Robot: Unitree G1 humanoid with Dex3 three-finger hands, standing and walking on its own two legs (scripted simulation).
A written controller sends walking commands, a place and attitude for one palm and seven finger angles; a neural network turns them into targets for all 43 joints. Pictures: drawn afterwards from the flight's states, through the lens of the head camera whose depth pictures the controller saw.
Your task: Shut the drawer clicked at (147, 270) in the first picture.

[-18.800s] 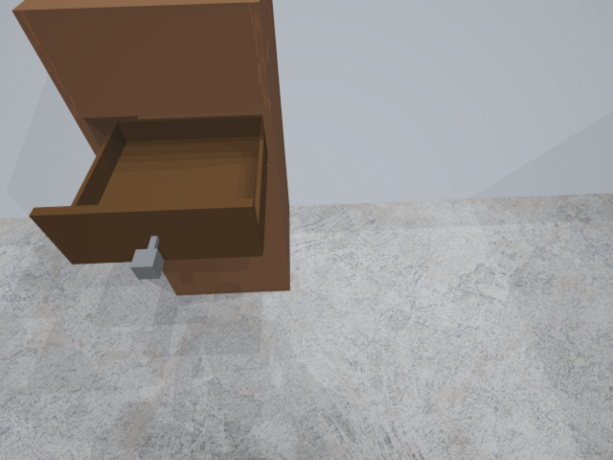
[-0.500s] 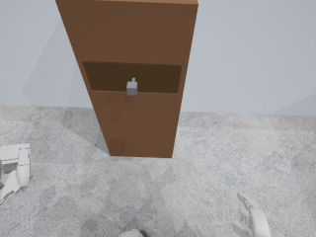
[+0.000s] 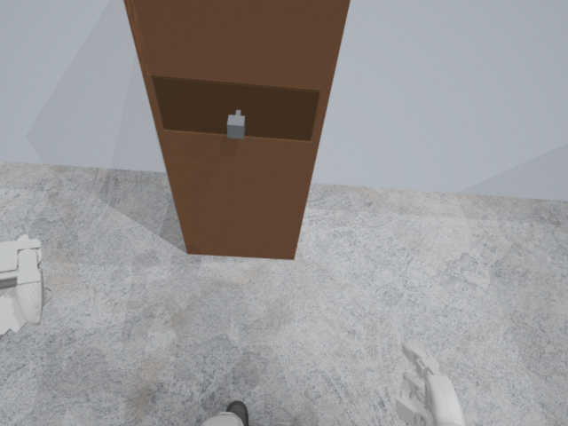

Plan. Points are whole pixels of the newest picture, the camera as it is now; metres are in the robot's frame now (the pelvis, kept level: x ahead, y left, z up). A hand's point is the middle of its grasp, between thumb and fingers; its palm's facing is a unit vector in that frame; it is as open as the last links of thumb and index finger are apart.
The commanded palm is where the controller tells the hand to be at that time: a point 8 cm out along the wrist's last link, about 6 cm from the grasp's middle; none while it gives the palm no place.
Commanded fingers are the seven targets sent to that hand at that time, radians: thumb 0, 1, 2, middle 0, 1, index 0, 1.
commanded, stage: stop stepping back and stand still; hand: left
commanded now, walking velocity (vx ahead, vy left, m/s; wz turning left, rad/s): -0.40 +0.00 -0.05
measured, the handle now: (237, 121) +0.77 +0.17 -0.06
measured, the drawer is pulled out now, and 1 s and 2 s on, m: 0.00 0.00 0.00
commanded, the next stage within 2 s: let the arm hang, fingers relaxed in 0.96 s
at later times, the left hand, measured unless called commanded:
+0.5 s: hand (65, 411) +0.11 +0.19 +0.16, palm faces +0.25 -0.86 -0.45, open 3.3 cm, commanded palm +0.06 +0.25 +0.18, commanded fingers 0.00 0.90 0.90 -1.40 -1.60 -1.40 -1.60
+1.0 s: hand out of the picture +0.08 +0.22 +0.16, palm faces +0.28 -0.84 -0.47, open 3.3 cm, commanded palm +0.04 +0.27 +0.18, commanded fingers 0.00 0.90 0.90 -1.40 -1.60 -1.40 -1.60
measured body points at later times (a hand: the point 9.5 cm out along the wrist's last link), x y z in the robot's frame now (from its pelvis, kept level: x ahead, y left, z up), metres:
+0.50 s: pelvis -0.09 -0.02 +0.00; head -0.10 -0.02 +0.45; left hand +0.09 +0.24 +0.19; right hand +0.02 -0.29 -0.09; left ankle +0.00 +0.08 -0.71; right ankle -0.16 -0.13 -0.73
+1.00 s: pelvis -0.11 +0.00 +0.00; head -0.10 +0.00 +0.45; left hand +0.06 +0.27 +0.19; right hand +0.04 -0.23 -0.08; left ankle -0.03 +0.10 -0.73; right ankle -0.16 -0.13 -0.73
